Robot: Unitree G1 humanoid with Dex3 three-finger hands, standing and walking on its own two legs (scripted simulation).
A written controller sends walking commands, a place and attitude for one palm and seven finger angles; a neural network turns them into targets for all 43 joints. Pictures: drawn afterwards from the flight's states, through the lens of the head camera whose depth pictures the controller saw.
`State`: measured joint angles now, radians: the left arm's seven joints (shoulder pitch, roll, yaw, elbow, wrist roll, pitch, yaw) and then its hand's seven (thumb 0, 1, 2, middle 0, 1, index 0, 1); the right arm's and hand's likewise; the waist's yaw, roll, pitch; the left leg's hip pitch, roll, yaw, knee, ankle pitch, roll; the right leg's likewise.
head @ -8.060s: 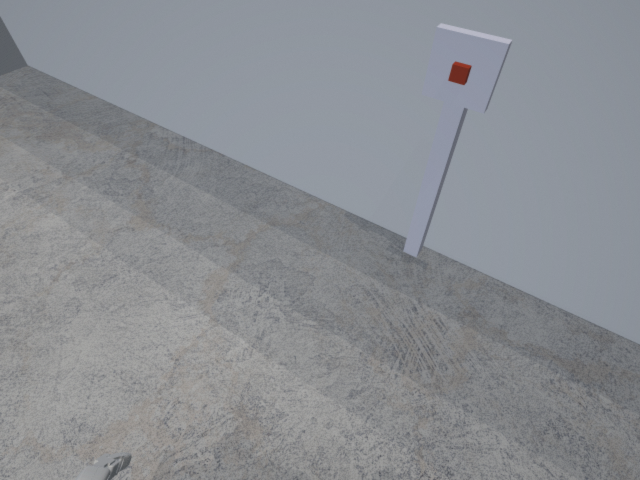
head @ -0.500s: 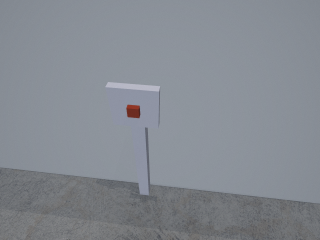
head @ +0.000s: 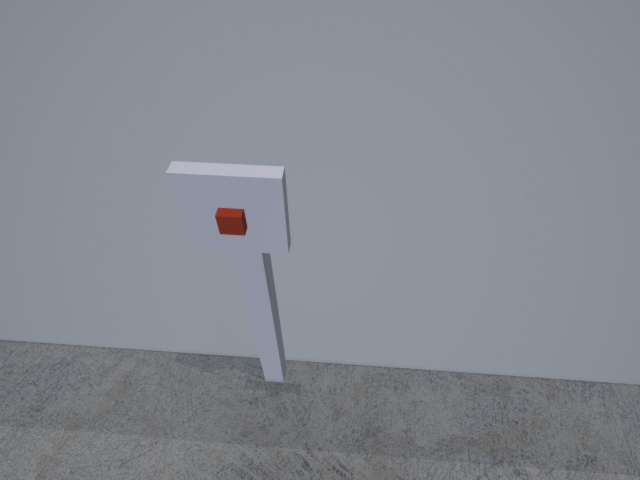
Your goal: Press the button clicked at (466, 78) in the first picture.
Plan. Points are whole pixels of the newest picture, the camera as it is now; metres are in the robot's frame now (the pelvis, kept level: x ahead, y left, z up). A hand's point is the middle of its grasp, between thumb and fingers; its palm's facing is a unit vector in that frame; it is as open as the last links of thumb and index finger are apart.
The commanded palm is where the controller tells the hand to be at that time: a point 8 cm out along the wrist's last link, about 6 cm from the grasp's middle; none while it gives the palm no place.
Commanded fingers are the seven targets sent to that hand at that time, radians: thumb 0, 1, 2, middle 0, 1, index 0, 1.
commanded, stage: come to a stop and stand still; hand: left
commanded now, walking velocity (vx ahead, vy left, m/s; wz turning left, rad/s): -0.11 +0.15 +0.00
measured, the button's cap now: (232, 220) +0.50 +0.18 +0.01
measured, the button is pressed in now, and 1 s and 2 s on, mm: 0 0 0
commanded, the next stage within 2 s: look again from close up in 0.76 s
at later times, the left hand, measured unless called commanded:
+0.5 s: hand out of the picture -0.03 +0.20 -0.17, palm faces +0.07 -0.98 -0.20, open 7.4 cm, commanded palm none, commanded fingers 0.00 0.90 0.90 -0.20 -0.30 -0.20 -0.30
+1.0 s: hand out of the picture -0.07 +0.20 -0.18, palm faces +0.04 -0.98 -0.17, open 7.4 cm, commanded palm none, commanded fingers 0.00 0.90 0.90 -0.20 -0.30 -0.20 -0.30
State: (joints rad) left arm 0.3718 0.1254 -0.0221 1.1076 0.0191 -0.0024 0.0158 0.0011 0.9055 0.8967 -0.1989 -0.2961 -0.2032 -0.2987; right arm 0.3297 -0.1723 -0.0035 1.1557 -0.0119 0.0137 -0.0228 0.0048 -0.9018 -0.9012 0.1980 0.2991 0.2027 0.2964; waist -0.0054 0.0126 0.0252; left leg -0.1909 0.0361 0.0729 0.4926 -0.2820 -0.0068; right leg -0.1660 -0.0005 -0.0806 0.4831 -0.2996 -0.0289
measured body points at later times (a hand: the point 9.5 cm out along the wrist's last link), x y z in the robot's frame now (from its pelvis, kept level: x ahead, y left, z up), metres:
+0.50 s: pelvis -0.03 +0.03 +0.00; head -0.04 +0.03 +0.45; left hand -0.03 +0.25 -0.16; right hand +0.01 -0.21 -0.15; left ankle -0.01 +0.11 -0.74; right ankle -0.02 -0.10 -0.74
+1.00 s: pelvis -0.04 +0.04 +0.00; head -0.04 +0.04 +0.45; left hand -0.07 +0.25 -0.16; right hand -0.04 -0.18 -0.16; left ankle -0.01 +0.11 -0.74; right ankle -0.02 -0.10 -0.74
